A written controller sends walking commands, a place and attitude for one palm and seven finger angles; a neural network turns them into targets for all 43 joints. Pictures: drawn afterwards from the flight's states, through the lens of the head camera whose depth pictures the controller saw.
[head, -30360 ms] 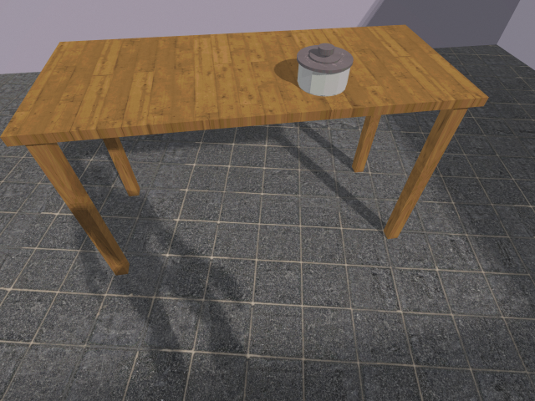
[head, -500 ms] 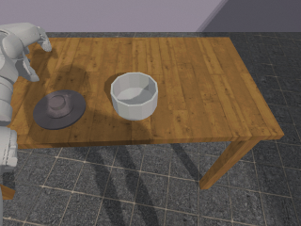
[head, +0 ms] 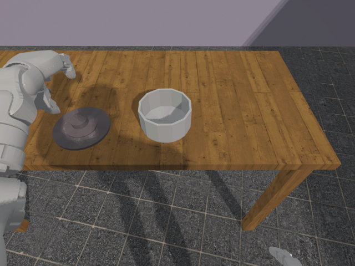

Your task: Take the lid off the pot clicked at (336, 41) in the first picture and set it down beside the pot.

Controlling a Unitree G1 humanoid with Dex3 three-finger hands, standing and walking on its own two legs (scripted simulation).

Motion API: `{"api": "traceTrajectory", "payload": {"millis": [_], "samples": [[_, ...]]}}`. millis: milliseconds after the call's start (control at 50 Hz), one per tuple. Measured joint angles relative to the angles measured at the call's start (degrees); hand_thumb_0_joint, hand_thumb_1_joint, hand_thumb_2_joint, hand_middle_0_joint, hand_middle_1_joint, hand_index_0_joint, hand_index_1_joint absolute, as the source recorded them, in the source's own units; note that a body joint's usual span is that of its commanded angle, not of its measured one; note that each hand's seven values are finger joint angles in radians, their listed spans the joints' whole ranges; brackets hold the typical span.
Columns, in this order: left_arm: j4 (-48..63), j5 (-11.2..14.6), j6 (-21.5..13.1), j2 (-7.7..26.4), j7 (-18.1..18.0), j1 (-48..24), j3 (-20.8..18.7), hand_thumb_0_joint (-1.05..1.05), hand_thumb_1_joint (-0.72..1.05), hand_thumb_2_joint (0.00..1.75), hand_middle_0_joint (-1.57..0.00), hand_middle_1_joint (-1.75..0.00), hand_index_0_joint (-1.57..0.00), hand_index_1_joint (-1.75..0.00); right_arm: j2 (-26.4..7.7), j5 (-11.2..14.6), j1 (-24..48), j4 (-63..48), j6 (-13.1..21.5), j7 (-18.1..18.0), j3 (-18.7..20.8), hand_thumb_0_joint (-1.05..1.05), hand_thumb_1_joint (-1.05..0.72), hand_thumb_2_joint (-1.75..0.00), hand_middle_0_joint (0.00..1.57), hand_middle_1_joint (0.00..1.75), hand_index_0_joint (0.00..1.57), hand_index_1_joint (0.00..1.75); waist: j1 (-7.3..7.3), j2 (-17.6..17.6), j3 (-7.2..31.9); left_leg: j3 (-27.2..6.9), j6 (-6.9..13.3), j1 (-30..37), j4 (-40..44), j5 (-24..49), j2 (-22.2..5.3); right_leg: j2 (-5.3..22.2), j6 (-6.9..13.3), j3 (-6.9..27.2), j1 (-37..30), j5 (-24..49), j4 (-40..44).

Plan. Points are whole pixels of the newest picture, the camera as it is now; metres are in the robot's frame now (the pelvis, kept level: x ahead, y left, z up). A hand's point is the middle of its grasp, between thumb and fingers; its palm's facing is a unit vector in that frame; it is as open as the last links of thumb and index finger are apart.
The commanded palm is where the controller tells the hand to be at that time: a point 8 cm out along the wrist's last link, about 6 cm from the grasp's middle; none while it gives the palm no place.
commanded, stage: draw the hand back to the body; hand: left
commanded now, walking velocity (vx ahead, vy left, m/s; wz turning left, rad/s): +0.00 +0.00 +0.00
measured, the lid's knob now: (79, 121) +0.49 +0.29 +0.02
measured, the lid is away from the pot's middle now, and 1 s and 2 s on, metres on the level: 0.25 0.25 0.25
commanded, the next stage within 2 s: step back with the hand held close in 1.86 s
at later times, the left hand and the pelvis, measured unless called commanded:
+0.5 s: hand (68, 84) +0.39 +0.21 +0.22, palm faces +0.37 -0.90 -0.23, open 10.5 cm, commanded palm +0.34 +0.25 +0.22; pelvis +0.02 -0.05 +0.01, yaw -2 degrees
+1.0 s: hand (59, 128) +0.30 +0.20 +0.21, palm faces +0.45 -0.87 -0.21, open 8.1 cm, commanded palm +0.25 +0.23 +0.21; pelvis +0.00 -0.07 +0.00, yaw -1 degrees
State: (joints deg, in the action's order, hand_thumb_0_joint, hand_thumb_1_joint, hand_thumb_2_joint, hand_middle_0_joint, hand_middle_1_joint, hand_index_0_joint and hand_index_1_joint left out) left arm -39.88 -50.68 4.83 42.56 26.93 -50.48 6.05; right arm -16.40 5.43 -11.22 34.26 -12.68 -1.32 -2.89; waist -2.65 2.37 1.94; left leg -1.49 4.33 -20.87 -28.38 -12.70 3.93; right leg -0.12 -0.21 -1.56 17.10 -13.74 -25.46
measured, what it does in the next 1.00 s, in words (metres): shifts its weight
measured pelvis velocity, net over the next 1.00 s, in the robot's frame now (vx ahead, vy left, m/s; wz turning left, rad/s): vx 0.00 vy -0.07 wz -0.02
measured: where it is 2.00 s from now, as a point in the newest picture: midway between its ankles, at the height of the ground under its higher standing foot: outside the picture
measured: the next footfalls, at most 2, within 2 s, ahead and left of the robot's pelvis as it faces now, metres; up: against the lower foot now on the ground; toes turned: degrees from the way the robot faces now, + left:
none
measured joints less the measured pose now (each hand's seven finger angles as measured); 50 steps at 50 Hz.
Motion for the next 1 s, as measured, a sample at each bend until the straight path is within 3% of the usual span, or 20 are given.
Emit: {"api": "traceTrajectory", "payload": {"millis": [100,140,160,200,220,260,320,420,540,1000], "samples": [[4.7,1.0,1.9,-0.6,0.9,3.9,1.0,0.0,-0.06,0.75,-0.4,-0.77,-0.4,-0.78,-0.4,0.0,1.6,-0.5,-0.2,0.1,-0.2,0.0,-0.9,-0.89,0.2,0.3,0.2,0.3,0.95,0.4,-0.5,-0.4,-0.2,0.8,-0.2,-0.1,0.0,-0.1,0.2,-0.4,-0.9,-0.2,-0.2],[5.3,17.6,-0.5,-3.0,-4.4,5.5,-4.2,0.0,-0.06,0.75,-0.4,-0.78,-0.41,-0.78,0.2,-0.2,0.9,-1.6,2.1,-0.7,-0.1,0.0,-0.9,-0.89,0.2,0.3,0.2,0.3,2.16,0.2,-2.0,-0.2,-0.5,2.6,0.4,-0.1,-0.2,-0.2,0.6,-0.1,-2.3,-0.3,0.0],[6.3,24.6,-2.2,-4.4,-7.9,7.1,-6.4,0.0,-0.06,0.75,-0.41,-0.78,-0.41,-0.78,0.5,-0.4,0.4,-1.9,3.5,-1.1,-0.5,0.0,-0.9,-0.89,0.2,0.3,0.2,0.3,2.68,-0.1,-2.7,0.0,-0.7,3.8,1.1,0.0,-0.2,-0.3,0.9,0.1,-3.3,-0.3,0.2],[9.6,35.7,-4.9,-7.8,-14.3,11.0,-10.3,0.0,-0.06,0.75,-0.41,-0.78,-0.41,-0.78,1.6,-0.7,-0.2,-2.1,5.7,-1.7,-1.6,0.0,-0.9,-0.89,0.2,0.3,0.2,0.3,3.27,-1.0,-3.3,0.4,-1.1,6.1,2.5,0.2,-0.5,-0.4,1.1,0.5,-5.1,-0.3,1.0],[11.3,39.8,-5.8,-9.4,-16.9,13.0,-11.9,0.0,-0.06,0.75,-0.41,-0.78,-0.41,-0.78,2.1,-0.9,-0.4,-1.9,6.5,-1.9,-2.2,0.0,-0.9,-0.89,0.2,0.3,0.2,0.3,3.37,-1.5,-3.4,0.5,-1.3,7.0,3.1,0.2,-0.7,-0.6,1.1,0.8,-5.8,-0.2,1.4],[14.3,45.5,-6.8,-11.9,-21.1,16.4,-15.0,0.0,-0.06,0.75,-0.41,-0.77,-0.41,-0.77,3.2,-1.4,-0.4,-1.0,7.8,-2.1,-3.2,0.0,-0.9,-0.89,0.2,0.3,0.2,0.3,3.15,-2.5,-3.2,0.8,-1.7,8.6,3.8,0.0,-1.2,-1.2,1.3,1.1,-7.3,-0.2,2.1],[17.7,50.2,-7.0,-13.8,-25.6,20.0,-19.3,0.0,-0.04,0.75,-0.4,-0.76,-0.4,-0.77,4.1,-2.1,-0.3,0.0,9.6,-2.3,-3.8,0.0,-0.9,-0.89,0.2,0.3,0.2,0.3,2.52,-3.4,-3.3,1.0,-2.5,10.3,4.1,-0.6,-2.2,-2.2,2.1,1.4,-9.1,-0.2,3.1],[24.8,54.0,-6.6,-15.6,-29.5,26.1,-23.8,0.0,0.03,0.77,-0.38,-0.73,-0.38,-0.73,2.7,-2.8,-0.6,1.3,12.6,-1.8,-2.3,0.0,-0.9,-0.89,0.2,0.3,0.21,0.3,2.39,-1.8,-3.4,1.2,-3.3,11.9,4.5,-1.2,-3.2,-3.1,2.8,1.7,-10.9,-0.2,4.2],[29.8,56.3,-6.2,-16.1,-30.2,32.6,-26.1,0.0,0.14,0.78,-0.35,-0.67,-0.35,-0.67,0.7,-2.7,-0.2,3.4,12.9,-1.5,-0.4,0.01,-0.9,-0.89,0.2,0.3,0.2,0.3,3.14,-0.3,-2.6,1.0,-3.9,12.5,5.2,-1.2,-3.6,-3.6,3.5,1.6,-11.0,-0.8,3.8],[41.3,58.5,-8.0,-20.2,-31.6,46.9,-27.1,0.01,0.68,0.87,-0.24,-0.4,-0.24,-0.4,2.4,-2.9,3.8,3.9,15.2,-2.4,-0.2,0.01,-0.9,-0.89,0.2,0.3,0.2,0.3,4.67,0.5,-3.7,-0.6,-5.1,14.4,5.1,0.1,-4.6,-4.6,5.1,-0.1,-13.1,0.0,3.5]]}}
